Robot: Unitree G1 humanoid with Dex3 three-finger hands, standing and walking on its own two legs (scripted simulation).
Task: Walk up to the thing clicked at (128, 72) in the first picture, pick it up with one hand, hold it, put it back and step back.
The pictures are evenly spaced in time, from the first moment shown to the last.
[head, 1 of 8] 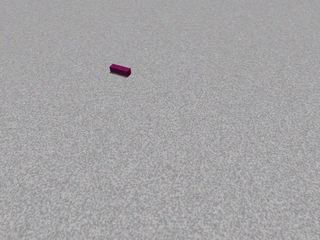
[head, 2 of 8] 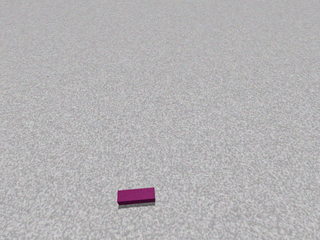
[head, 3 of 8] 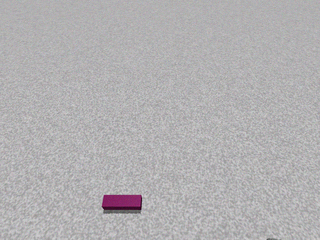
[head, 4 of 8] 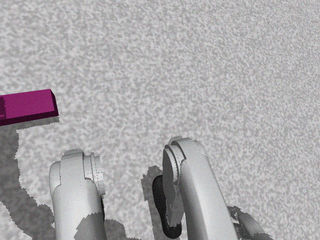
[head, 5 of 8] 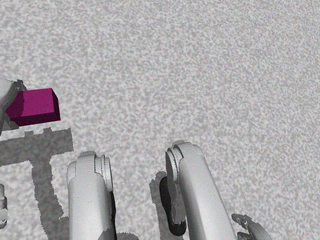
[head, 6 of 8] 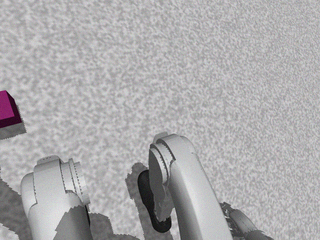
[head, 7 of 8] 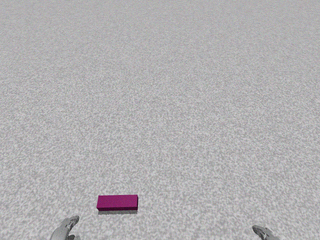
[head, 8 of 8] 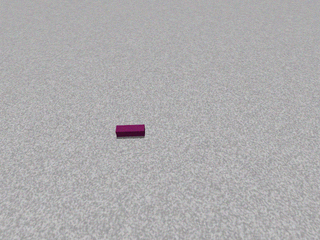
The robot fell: no
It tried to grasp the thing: yes
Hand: left
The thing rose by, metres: 0.69
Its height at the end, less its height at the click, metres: +0.00
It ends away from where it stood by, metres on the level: 0.02
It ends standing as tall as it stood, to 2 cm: yes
